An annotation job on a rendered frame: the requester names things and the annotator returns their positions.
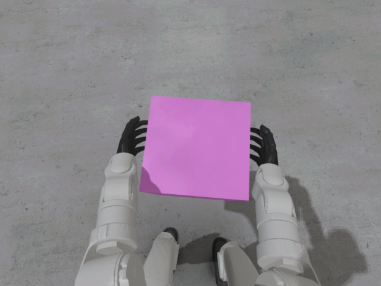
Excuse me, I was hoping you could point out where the left robot upper arm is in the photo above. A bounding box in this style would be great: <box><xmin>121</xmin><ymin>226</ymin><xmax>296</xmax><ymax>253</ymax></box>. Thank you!
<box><xmin>75</xmin><ymin>251</ymin><xmax>146</xmax><ymax>286</ymax></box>

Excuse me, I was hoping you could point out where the robot foot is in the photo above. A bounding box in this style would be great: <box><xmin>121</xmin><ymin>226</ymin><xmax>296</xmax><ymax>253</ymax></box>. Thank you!
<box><xmin>213</xmin><ymin>237</ymin><xmax>228</xmax><ymax>286</ymax></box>
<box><xmin>164</xmin><ymin>228</ymin><xmax>177</xmax><ymax>241</ymax></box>

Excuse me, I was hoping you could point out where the robot right hand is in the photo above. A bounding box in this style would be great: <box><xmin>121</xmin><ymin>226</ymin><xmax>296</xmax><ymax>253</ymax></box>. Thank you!
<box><xmin>249</xmin><ymin>125</ymin><xmax>278</xmax><ymax>167</ymax></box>

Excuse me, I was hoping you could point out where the right robot upper arm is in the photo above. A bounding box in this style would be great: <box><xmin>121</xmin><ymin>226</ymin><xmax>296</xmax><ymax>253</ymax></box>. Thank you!
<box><xmin>254</xmin><ymin>269</ymin><xmax>319</xmax><ymax>286</ymax></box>

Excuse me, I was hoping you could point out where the carton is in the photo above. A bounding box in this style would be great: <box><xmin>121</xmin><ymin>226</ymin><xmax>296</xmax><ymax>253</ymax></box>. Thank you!
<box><xmin>139</xmin><ymin>96</ymin><xmax>251</xmax><ymax>201</ymax></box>

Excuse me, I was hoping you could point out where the robot left hand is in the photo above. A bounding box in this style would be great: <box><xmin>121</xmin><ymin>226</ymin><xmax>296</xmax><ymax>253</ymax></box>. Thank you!
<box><xmin>117</xmin><ymin>116</ymin><xmax>148</xmax><ymax>156</ymax></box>

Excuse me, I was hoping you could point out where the right robot foot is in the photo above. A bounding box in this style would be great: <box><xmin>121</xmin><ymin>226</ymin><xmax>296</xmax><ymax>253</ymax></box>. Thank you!
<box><xmin>213</xmin><ymin>237</ymin><xmax>228</xmax><ymax>286</ymax></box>

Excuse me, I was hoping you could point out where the robot right forearm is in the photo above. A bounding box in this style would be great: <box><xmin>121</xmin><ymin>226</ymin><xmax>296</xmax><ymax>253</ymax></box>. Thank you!
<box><xmin>252</xmin><ymin>163</ymin><xmax>321</xmax><ymax>286</ymax></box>

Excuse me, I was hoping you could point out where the robot left forearm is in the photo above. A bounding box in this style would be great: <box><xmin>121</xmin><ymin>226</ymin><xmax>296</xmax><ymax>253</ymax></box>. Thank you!
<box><xmin>74</xmin><ymin>153</ymin><xmax>139</xmax><ymax>286</ymax></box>

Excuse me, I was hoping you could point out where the left robot foot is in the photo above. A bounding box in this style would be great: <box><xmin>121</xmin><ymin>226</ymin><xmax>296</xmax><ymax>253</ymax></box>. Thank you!
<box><xmin>164</xmin><ymin>228</ymin><xmax>177</xmax><ymax>241</ymax></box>

